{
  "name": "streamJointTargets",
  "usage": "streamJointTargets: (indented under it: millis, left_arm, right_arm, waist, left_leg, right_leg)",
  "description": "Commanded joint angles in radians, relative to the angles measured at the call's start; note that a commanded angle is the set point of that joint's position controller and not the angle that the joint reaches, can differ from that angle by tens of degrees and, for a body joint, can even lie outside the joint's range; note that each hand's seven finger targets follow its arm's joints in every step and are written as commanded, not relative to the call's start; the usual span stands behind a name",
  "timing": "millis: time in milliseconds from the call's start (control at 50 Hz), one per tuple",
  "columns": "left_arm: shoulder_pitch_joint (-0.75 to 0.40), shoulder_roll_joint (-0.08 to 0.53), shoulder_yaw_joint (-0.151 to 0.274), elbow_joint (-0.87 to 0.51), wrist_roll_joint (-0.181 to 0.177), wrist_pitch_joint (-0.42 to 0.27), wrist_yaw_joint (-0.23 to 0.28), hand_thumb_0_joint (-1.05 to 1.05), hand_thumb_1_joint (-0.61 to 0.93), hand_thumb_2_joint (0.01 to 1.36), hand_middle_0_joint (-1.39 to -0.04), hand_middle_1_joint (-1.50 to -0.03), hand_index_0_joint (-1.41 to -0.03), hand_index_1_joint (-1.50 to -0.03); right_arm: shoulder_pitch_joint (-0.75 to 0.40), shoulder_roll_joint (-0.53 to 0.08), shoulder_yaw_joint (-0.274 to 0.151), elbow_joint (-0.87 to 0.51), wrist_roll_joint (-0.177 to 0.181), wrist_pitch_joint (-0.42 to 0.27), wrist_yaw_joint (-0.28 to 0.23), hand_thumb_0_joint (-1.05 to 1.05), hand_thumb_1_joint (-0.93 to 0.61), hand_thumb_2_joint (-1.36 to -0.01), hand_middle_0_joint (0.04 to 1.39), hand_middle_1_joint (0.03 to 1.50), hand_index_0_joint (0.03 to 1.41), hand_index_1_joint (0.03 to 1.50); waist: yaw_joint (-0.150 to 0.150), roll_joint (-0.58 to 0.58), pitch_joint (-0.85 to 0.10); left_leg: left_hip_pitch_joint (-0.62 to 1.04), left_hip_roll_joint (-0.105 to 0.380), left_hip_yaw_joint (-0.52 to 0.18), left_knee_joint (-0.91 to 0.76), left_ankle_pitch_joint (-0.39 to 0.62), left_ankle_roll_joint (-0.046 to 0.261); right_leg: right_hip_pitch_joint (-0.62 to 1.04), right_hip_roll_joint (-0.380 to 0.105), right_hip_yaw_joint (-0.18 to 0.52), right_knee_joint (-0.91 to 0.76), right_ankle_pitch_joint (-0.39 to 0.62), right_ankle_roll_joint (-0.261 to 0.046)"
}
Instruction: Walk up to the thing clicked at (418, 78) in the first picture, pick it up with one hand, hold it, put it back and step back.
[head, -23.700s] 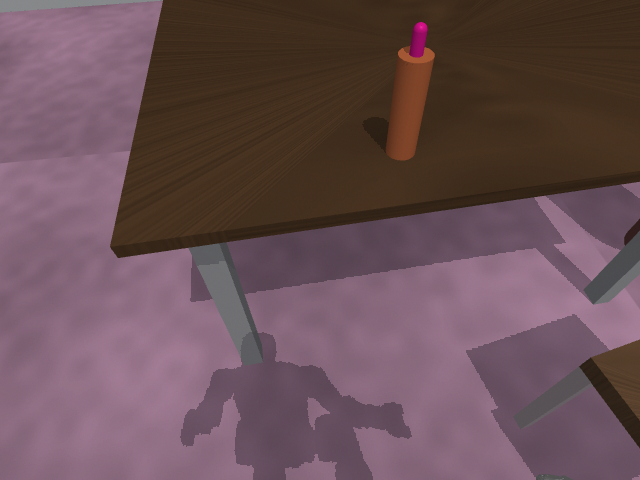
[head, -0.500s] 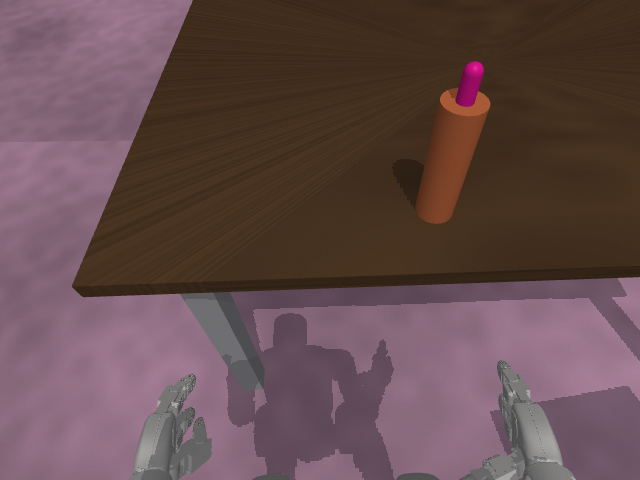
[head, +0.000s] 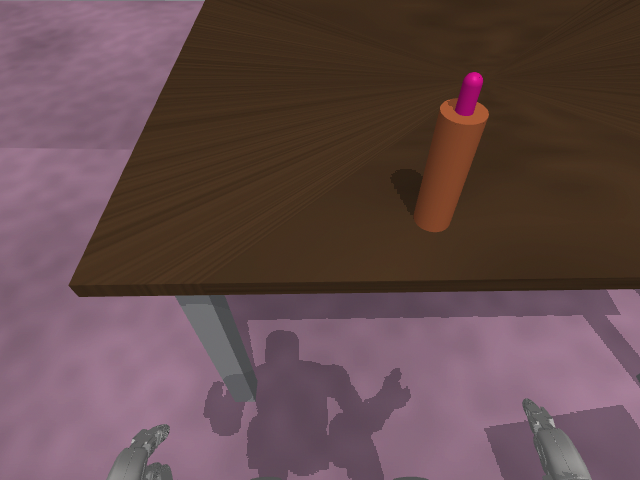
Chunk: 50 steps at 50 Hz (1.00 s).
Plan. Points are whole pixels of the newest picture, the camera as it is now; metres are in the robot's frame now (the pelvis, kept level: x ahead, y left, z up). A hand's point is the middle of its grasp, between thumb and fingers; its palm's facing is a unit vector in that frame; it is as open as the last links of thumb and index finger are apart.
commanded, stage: home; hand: right
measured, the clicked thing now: (449, 158) +0.48 -0.16 +0.13
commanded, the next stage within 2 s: stand in 1.68 s
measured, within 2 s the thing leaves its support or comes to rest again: neither
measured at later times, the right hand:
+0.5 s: hand out of the picture +0.02 -0.26 -0.12, palm faces -0.05 +0.93 -0.36, open 17.4 cm
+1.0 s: hand out of the picture +0.05 -0.25 -0.12, palm faces -0.04 +0.93 -0.36, open 17.4 cm
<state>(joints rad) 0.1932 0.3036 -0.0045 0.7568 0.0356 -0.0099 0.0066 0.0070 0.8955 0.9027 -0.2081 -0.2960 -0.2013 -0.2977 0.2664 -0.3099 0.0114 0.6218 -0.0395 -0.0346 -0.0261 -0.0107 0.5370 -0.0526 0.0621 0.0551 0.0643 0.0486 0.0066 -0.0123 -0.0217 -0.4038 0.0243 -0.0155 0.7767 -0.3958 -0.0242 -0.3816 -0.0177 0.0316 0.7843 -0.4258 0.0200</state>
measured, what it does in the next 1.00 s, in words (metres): stands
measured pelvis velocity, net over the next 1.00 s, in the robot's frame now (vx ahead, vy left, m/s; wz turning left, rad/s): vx -0.01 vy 0.00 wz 0.00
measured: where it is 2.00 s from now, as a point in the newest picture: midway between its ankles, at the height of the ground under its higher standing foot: outside the picture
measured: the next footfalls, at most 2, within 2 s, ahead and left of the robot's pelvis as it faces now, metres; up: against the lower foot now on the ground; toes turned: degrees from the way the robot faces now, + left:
none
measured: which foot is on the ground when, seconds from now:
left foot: down 0.00-1.00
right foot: down 0.00-1.00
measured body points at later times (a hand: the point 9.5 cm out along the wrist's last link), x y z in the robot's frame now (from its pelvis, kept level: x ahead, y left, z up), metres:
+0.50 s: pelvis -0.03 +0.00 +0.03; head -0.03 +0.00 +0.48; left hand +0.03 +0.30 -0.10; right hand +0.02 -0.31 -0.10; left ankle +0.01 +0.14 -0.71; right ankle -0.01 -0.14 -0.71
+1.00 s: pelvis -0.01 +0.00 +0.04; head -0.01 +0.01 +0.49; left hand +0.04 +0.31 -0.10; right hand +0.05 -0.30 -0.09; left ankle +0.01 +0.14 -0.71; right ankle -0.01 -0.14 -0.71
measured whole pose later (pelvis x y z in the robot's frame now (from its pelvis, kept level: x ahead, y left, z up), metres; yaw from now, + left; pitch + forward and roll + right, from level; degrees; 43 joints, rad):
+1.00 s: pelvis -0.01 +0.00 +0.04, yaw +0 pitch -2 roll +0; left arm 0.15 0.36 -0.01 1.13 0.01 0.00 -0.01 0.00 0.90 0.90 -0.21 -0.30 -0.20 -0.30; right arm 0.14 -0.35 0.02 1.12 -0.01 -0.02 0.00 -0.01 0.53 -0.05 0.06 0.05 0.06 0.05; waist 0.00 -0.01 0.05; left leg -0.16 0.03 -0.01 0.38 -0.18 -0.02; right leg -0.13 -0.02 0.03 0.36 -0.19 0.03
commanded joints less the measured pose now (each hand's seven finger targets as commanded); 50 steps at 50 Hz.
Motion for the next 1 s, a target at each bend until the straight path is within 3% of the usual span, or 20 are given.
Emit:
streamJointTargets:
  millis: [0,80,120,140,220,340,380,420,460,500,560,640,680,720,780,820,860,920,980]
  left_arm:
    - [-0.033,0.203,0.064,-0.032,-0.001,-0.029,0.003,0.0,0.897,0.9,-0.201,-0.295,-0.199,-0.297]
    - [-0.041,0.231,0.063,0.036,-0.003,-0.027,0.001,0.0,0.897,0.9,-0.2,-0.296,-0.2,-0.297]
    - [-0.05,0.232,0.057,0.068,-0.008,-0.019,0.0,0.0,0.897,0.901,-0.201,-0.296,-0.2,-0.297]
    - [-0.046,0.237,0.054,0.089,-0.007,-0.015,0.0,0.0,0.897,0.901,-0.2,-0.296,-0.2,-0.297]
    - [-0.072,0.264,0.045,0.151,-0.011,-0.011,-0.005,0.0,0.897,0.901,-0.2,-0.297,-0.2,-0.298]
    - [-0.065,0.277,0.038,0.23,-0.021,-0.012,-0.005,0.0,0.897,0.901,-0.2,-0.297,-0.2,-0.298]
    - [-0.054,0.28,0.038,0.25,-0.021,-0.011,-0.005,0.0,0.897,0.901,-0.2,-0.297,-0.2,-0.298]
    - [-0.047,0.277,0.036,0.267,-0.019,-0.011,-0.006,0.0,0.897,0.901,-0.2,-0.297,-0.2,-0.298]
    - [-0.053,0.276,0.038,0.276,-0.018,-0.008,-0.006,0.0,0.897,0.901,-0.2,-0.297,-0.2,-0.298]
    - [-0.052,0.278,0.037,0.286,-0.016,-0.012,-0.004,0.0,0.897,0.901,-0.2,-0.296,-0.2,-0.297]
    - [-0.059,0.276,0.037,0.293,-0.017,-0.01,-0.004,0.0,0.897,0.901,-0.2,-0.296,-0.2,-0.297]
    - [-0.065,0.272,0.039,0.301,-0.019,-0.008,-0.004,0.0,0.897,0.901,-0.2,-0.297,-0.2,-0.298]
    - [-0.057,0.268,0.039,0.308,-0.02,-0.008,-0.005,0.0,0.897,0.901,-0.2,-0.297,-0.2,-0.298]
    - [-0.063,0.264,0.038,0.31,-0.021,-0.013,-0.003,0.0,0.897,0.9,-0.2,-0.296,-0.2,-0.297]
    - [-0.067,0.265,0.036,0.314,-0.019,-0.012,0.0,0.0,0.897,0.901,-0.2,-0.297,-0.2,-0.298]
    - [-0.072,0.265,0.036,0.315,-0.021,-0.014,0.0,0.0,0.897,0.901,-0.2,-0.298,-0.2,-0.298]
    - [-0.075,0.267,0.037,0.319,-0.021,-0.013,0.001,0.0,0.897,0.901,-0.2,-0.297,-0.2,-0.298]
    - [-0.081,0.26,0.034,0.317,-0.024,-0.016,0.002,0.0,0.897,0.901,-0.2,-0.297,-0.2,-0.298]
    - [-0.081,0.259,0.033,0.324,-0.023,-0.012,0.003,0.0,0.897,0.901,-0.201,-0.297,-0.2,-0.298]
  right_arm:
    - [-0.055,-0.206,-0.071,0.024,0.0,-0.036,0.0,0.0,0.574,-0.041,0.051,0.049,0.051,0.049]
    - [-0.08,-0.223,-0.065,0.126,0.006,-0.027,0.004,0.0,0.555,-0.052,0.053,0.052,0.053,0.052]
    - [-0.094,-0.241,-0.059,0.176,0.006,-0.023,0.004,0.0,0.575,-0.04,0.05,0.048,0.05,0.048]
    - [-0.112,-0.241,-0.057,0.196,0.009,-0.018,0.005,0.0,0.567,-0.045,0.051,0.05,0.051,0.05]
    - [-0.106,-0.251,-0.042,0.287,0.012,-0.01,0.01,0.0,0.557,-0.05,0.052,0.051,0.052,0.051]
    - [-0.11,-0.272,-0.036,0.373,0.017,-0.014,0.011,0.0,0.549,-0.054,0.053,0.053,0.053,0.053]
    - [-0.12,-0.274,-0.034,0.389,0.018,-0.008,0.012,0.0,0.559,-0.049,0.052,0.051,0.052,0.051]
    - [-0.125,-0.276,-0.034,0.403,0.02,-0.008,0.012,0.0,0.563,-0.046,0.051,0.05,0.051,0.05]
    - [-0.125,-0.279,-0.032,0.416,0.019,-0.002,0.012,0.0,0.569,-0.043,0.051,0.049,0.051,0.049]
    - [-0.129,-0.27,-0.035,0.421,0.021,-0.002,0.013,0.0,0.575,-0.04,0.05,0.048,0.05,0.048]
    - [-0.115,-0.265,-0.036,0.436,0.023,0.001,0.015,0.0,0.567,-0.044,0.051,0.05,0.051,0.05]
    - [-0.128,-0.271,-0.039,0.442,0.021,0.005,0.016,0.0,0.572,-0.041,0.05,0.049,0.05,0.049]
    - [-0.132,-0.268,-0.039,0.442,0.023,0.002,0.015,0.0,0.556,-0.051,0.052,0.052,0.052,0.052]
    - [-0.135,-0.263,-0.037,0.443,0.025,0.0,0.015,0.0,0.563,-0.047,0.052,0.051,0.052,0.051]
    - [-0.143,-0.265,-0.038,0.445,0.026,0.003,0.015,0.0,0.561,-0.047,0.051,0.051,0.051,0.051]
    - [-0.139,-0.265,-0.036,0.448,0.027,0.003,0.015,0.0,0.547,-0.055,0.053,0.053,0.053,0.053]
    - [-0.143,-0.266,-0.037,0.451,0.028,0.006,0.016,0.0,0.547,-0.056,0.053,0.053,0.053,0.053]
    - [-0.154,-0.268,-0.036,0.451,0.029,0.001,0.014,0.0,0.55,-0.054,0.052,0.052,0.052,0.052]
    - [-0.167,-0.268,-0.037,0.454,0.03,0.002,0.011,0.0,0.567,-0.044,0.051,0.049,0.051,0.049]
  waist:
    - [0.004,0.036,-0.035]
    - [0.0,-0.026,-0.035]
    - [0.002,0.016,-0.005]
    - [0.002,0.004,0.014]
    - [-0.015,-0.015,0.061]
    - [-0.006,0.017,0.031]
    - [-0.001,0.018,0.051]
    - [0.0,0.035,0.057]
    - [0.001,0.04,0.084]
    - [-0.002,0.006,0.054]
    - [-0.008,0.009,0.082]
    - [-0.005,0.02,0.085]
    - [-0.004,0.029,0.07]
    - [-0.003,0.01,0.049]
    - [-0.008,0.003,0.057]
    - [-0.009,0.016,0.037]
    - [-0.01,0.005,0.06]
    - [-0.007,0.009,0.014]
    - [-0.004,0.016,0.012]
  left_leg:
    - [0.097,0.069,-0.069,-0.17,0.304,0.083]
    - [0.121,0.06,-0.063,-0.201,0.284,0.072]
    - [0.144,0.074,-0.083,-0.255,0.256,0.071]
    - [0.138,0.071,-0.083,-0.28,0.19,0.069]
    - [0.192,0.064,-0.077,-0.347,0.139,0.055]
    - [0.224,0.091,-0.089,-0.426,0.192,0.05]
    - [0.197,0.084,-0.089,-0.454,0.105,0.048]
    - [0.214,0.089,-0.093,-0.464,0.098,0.048]
    - [0.163,0.088,-0.101,-0.492,0.023,0.046]
    - [0.225,0.084,-0.085,-0.455,0.109,0.047]
    - [0.221,0.076,-0.083,-0.459,0.077,0.045]
    - [0.2,0.081,-0.09,-0.475,0.054,0.047]
    - [0.21,0.088,-0.096,-0.488,0.062,0.046]
    - [0.217,0.09,-0.088,-0.477,0.146,0.047]
    - [0.224,0.088,-0.084,-0.468,0.156,0.05]
    - [0.24,0.092,-0.082,-0.472,0.195,0.049]
    - [0.227,0.086,-0.082,-0.474,0.17,0.048]
    - [0.259,0.099,-0.083,-0.466,0.305,0.046]
    - [0.276,0.1,-0.082,-0.469,0.315,0.045]
  right_leg:
    - [0.024,-0.044,0.053,-0.163,0.255,-0.078]
    - [0.089,-0.067,0.085,-0.237,0.274,-0.082]
    - [0.082,-0.058,0.08,-0.266,0.229,-0.076]
    - [0.077,-0.064,0.091,-0.313,0.169,-0.076]
    - [0.068,-0.078,0.115,-0.419,0.097,-0.07]
    - [0.177,-0.072,0.087,-0.43,0.203,-0.059]
    - [0.178,-0.069,0.086,-0.453,0.148,-0.054]
    - [0.171,-0.07,0.086,-0.458,0.157,-0.053]
    - [0.18,-0.063,0.077,-0.463,0.117,-0.047]
    - [0.165,-0.081,0.097,-0.485,0.135,-0.054]
    - [0.127,-0.08,0.103,-0.513,0.065,-0.053]
    - [0.145,-0.074,0.09,-0.508,0.074,-0.047]
    - [0.152,-0.073,0.086,-0.495,0.115,-0.048]
    - [0.198,-0.082,0.087,-0.488,0.19,-0.048]
    - [0.188,-0.082,0.081,-0.499,0.176,-0.045]
    - [0.206,-0.087,0.081,-0.493,0.238,-0.042]
    - [0.196,-0.085,0.078,-0.505,0.19,-0.039]
    - [0.245,-0.095,0.073,-0.482,0.331,-0.038]
    - [0.248,-0.09,0.061,-0.482,0.326,-0.036]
